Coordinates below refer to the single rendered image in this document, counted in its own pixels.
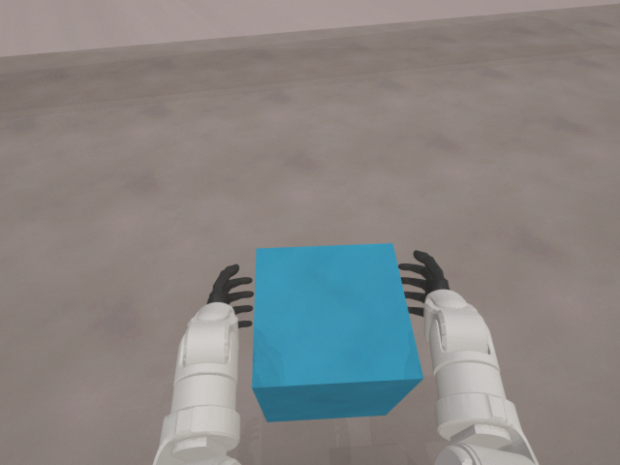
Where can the robot left hand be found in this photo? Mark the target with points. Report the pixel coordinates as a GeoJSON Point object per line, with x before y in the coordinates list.
{"type": "Point", "coordinates": [223, 285]}

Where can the robot left forearm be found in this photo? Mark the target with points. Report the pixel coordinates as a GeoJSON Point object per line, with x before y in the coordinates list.
{"type": "Point", "coordinates": [203, 422]}

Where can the robot right hand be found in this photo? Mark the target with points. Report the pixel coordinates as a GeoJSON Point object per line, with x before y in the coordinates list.
{"type": "Point", "coordinates": [431, 272]}

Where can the carton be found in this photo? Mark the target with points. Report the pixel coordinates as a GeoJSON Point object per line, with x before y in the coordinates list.
{"type": "Point", "coordinates": [332, 333]}

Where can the robot right forearm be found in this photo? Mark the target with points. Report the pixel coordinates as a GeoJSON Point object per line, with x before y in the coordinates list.
{"type": "Point", "coordinates": [472, 407]}

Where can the right robot upper arm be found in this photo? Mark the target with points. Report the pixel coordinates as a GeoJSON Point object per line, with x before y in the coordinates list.
{"type": "Point", "coordinates": [465, 454]}

